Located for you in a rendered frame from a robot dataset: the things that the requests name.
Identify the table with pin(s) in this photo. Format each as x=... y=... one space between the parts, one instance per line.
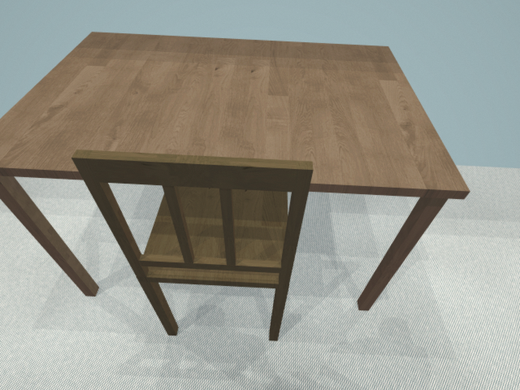
x=349 y=109

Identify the chair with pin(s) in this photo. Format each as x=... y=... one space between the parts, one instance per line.
x=222 y=221

